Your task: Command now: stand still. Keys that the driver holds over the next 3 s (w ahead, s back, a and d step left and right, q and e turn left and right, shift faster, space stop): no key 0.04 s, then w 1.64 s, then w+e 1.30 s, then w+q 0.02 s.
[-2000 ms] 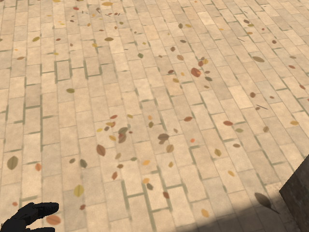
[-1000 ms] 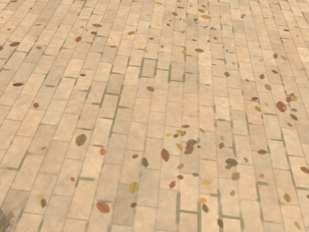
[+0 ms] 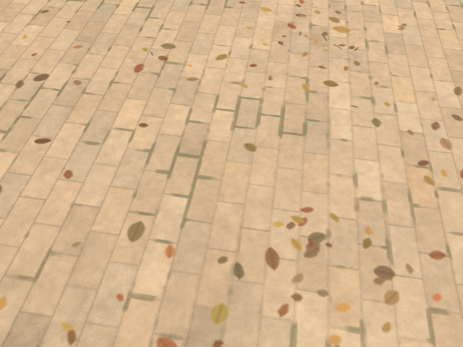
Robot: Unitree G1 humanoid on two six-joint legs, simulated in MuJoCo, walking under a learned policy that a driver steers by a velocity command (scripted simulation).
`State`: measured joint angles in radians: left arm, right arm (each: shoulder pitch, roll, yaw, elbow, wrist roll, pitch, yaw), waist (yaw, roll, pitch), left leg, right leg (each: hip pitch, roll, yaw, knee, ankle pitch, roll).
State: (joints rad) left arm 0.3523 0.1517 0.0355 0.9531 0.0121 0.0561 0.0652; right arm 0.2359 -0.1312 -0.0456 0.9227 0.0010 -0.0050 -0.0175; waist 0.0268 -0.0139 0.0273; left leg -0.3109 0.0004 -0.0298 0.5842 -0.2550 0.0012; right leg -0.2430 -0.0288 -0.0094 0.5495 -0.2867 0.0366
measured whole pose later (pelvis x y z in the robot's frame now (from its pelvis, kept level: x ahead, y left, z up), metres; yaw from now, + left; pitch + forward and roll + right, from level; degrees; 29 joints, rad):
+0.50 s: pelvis +0.15 -0.05 +0.01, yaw +0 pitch +2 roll +1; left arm 0.46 0.15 0.05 1.01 0.00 -0.07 0.00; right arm 0.15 -0.22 -0.09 0.92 0.02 -0.09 -0.02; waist 0.05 0.03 -0.05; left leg -0.69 0.06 -0.01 1.11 -0.12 0.06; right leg -0.13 0.05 -0.03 0.39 -0.30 -0.07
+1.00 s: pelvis +0.44 +0.00 +0.01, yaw +0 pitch +2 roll +2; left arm 0.24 0.22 0.08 0.93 -0.02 -0.09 0.02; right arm 0.21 -0.22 -0.06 0.94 0.00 -0.10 0.03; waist -0.01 -0.02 0.03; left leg -0.24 -0.09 0.05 0.34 -0.13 0.09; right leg -0.60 -0.11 0.06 1.15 -0.28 -0.04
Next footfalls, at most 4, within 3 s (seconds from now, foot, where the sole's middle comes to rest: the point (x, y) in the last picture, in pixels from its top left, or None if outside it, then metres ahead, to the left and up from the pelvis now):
0.32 right None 0.12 -0.12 -0.77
0.80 left None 0.51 0.07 -0.77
1.30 right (290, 261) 0.80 -0.16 -0.77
1.86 left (221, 185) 1.11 0.08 -0.77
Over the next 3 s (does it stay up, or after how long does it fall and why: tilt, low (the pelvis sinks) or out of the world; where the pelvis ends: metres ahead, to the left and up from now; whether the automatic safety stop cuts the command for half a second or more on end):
stays up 1.54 -0.20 0.00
